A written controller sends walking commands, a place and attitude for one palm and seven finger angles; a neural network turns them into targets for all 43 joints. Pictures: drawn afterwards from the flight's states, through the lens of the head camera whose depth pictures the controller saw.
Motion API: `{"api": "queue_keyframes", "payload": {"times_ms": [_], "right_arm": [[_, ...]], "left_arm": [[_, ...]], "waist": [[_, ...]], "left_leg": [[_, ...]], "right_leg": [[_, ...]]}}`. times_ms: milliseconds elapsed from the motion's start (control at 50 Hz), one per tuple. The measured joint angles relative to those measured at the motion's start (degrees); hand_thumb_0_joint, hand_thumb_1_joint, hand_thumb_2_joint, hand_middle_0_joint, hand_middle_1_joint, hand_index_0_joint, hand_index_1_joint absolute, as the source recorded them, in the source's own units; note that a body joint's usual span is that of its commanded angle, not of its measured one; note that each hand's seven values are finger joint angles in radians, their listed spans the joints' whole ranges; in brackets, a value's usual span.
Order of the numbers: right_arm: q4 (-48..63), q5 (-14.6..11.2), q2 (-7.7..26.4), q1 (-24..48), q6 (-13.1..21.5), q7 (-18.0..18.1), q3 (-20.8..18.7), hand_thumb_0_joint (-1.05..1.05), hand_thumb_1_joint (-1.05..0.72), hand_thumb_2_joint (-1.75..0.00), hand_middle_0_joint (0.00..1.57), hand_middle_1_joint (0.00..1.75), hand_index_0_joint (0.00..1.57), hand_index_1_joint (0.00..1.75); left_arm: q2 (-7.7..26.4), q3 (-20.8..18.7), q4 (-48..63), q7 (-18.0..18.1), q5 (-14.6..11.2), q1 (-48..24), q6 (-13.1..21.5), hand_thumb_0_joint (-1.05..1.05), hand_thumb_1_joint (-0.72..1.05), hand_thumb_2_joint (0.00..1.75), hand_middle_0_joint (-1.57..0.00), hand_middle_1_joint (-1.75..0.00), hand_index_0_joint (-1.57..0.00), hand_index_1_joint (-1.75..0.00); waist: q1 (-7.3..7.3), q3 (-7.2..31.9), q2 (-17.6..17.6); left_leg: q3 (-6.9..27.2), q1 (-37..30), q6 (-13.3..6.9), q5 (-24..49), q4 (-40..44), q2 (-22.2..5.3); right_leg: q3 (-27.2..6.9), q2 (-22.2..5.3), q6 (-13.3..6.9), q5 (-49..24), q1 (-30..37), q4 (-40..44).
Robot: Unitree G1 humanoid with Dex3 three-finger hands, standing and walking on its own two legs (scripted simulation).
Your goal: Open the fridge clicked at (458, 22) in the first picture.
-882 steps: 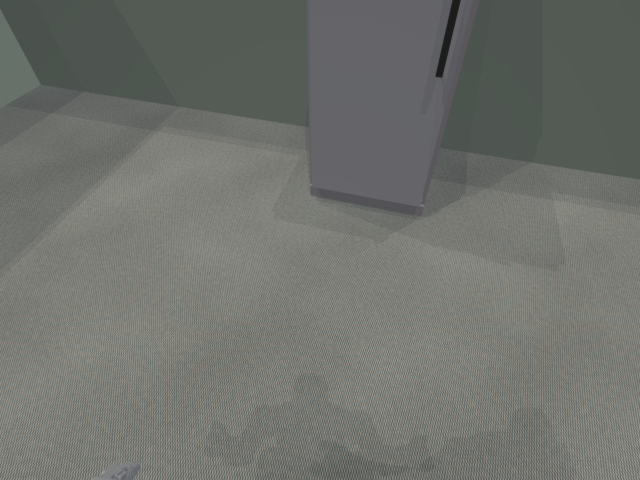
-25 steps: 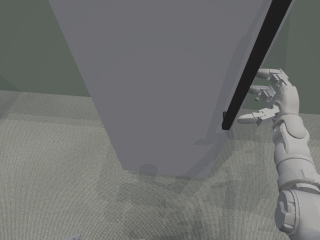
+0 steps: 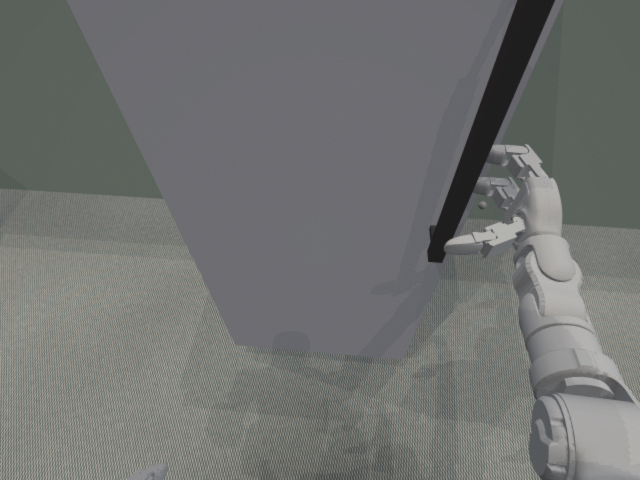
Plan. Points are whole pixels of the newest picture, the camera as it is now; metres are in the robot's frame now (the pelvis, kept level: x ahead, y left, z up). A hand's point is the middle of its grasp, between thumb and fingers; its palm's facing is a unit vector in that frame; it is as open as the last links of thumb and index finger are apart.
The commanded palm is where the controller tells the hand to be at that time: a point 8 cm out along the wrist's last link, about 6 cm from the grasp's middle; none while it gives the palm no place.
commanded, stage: slide the fingers in behind the handle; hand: right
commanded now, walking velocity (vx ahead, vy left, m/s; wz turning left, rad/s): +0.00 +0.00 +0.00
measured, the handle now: (467, 154) +0.49 -0.12 +0.15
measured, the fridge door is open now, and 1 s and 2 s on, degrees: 0 0 0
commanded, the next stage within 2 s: grip the handle and tug to test in 0.92 s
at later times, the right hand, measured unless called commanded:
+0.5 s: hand (455, 202) +0.44 -0.11 +0.11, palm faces -0.01 +1.00 -0.01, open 13.9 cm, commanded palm +0.41 -0.16 +0.12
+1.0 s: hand (455, 202) +0.44 -0.11 +0.12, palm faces +0.01 +1.00 -0.01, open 13.9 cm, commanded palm +0.40 -0.16 +0.12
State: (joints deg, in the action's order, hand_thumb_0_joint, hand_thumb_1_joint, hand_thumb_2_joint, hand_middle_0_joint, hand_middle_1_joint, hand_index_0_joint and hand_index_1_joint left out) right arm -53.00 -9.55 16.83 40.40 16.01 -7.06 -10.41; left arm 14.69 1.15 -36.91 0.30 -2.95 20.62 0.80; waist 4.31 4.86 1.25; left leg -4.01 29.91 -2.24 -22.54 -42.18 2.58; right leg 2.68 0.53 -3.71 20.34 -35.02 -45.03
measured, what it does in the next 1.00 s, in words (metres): stands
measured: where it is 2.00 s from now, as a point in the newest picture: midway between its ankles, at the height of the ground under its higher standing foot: outside the picture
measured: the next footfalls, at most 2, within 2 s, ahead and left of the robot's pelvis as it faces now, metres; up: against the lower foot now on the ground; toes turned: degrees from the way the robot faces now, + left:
none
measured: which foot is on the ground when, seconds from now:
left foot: down 0.00-1.00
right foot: down 0.00-1.00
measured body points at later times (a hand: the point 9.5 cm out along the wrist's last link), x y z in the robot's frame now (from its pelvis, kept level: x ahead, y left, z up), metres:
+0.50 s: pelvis -0.01 +0.01 +0.00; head +0.03 +0.01 +0.45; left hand +0.04 +0.27 -0.11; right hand +0.43 -0.16 +0.12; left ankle -0.02 +0.10 -0.71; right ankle +0.02 -0.07 -0.71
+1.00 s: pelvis -0.01 +0.02 +0.00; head +0.03 +0.03 +0.45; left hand +0.05 +0.28 -0.11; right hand +0.43 -0.16 +0.12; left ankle -0.02 +0.10 -0.71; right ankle +0.02 -0.07 -0.71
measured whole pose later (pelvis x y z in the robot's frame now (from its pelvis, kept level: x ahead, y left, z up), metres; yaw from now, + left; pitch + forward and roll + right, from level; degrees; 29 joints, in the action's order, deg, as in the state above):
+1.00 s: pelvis -0.01 +0.02 +0.00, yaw +1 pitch +9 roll +1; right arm -53.6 -8.4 15.6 39.5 17.5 -4.6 -11.9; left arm 14.8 1.0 -36.7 0.3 -2.8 20.5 1.0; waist 5.0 4.6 1.1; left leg -3.4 28.6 -4.0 -21.1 -40.9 3.8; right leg 3.0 -0.6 -2.0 18.3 -32.5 -42.1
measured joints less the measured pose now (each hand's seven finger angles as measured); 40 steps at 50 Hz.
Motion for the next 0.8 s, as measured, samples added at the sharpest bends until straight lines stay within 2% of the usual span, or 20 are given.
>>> {"api": "queue_keyframes", "payload": {"times_ms": [320,420,560,800], "right_arm": [[-0.5,1.4,-3.2,1.1,0.6,3.2,1.1,-0.01,0.50,-0.30,0.30,1.21,0.30,1.20],[-1.1,1.9,-3.0,0.9,0.1,4.1,-0.7,-0.01,0.50,-0.30,0.30,1.20,0.31,1.20],[1.0,1.9,-2.7,-0.8,1.6,4.3,0.2,-0.01,0.50,-0.30,0.30,1.20,0.30,1.20],[-0.7,1.7,-3.2,0.1,1.2,4.4,0.5,-0.01,0.50,-0.30,0.30,1.20,0.31,1.20]], "left_arm": [[-0.1,-0.1,-0.7,-0.6,0.5,0.1,0.7,0.01,0.91,0.90,-0.21,-0.30,-0.20,-0.29],[-0.4,0.2,0.1,-0.4,0.6,0.4,0.5,0.01,0.91,0.90,-0.21,-0.30,-0.20,-0.29],[-0.1,-0.2,0.0,-0.6,0.5,1.0,0.7,0.01,0.91,0.90,-0.21,-0.30,-0.20,-0.29],[0.1,-0.2,-0.4,-0.1,0.4,-0.4,0.8,0.01,0.91,0.90,-0.20,-0.30,-0.20,-0.29]], "waist": [[0.68,0.1,0.1],[1.12,0.1,-0.2],[0.66,-0.2,0.1],[0.77,-0.5,0.0]], "left_leg": [[0.6,0.2,-0.1,0.4,-0.5,0.1],[1.1,0.1,-0.4,0.8,-0.2,0.4],[0.8,-0.3,-0.8,1.0,0.0,0.6],[0.3,-1.0,-1.5,1.3,0.6,0.8]], "right_leg": [[0.6,-0.1,0.1,-0.6,0.4,0.3],[1.1,-0.5,0.3,-1.0,1.0,1.1],[0.8,-0.7,0.8,-1.3,1.3,1.3],[0.2,-0.8,1.4,-2.0,1.9,2.1]]}}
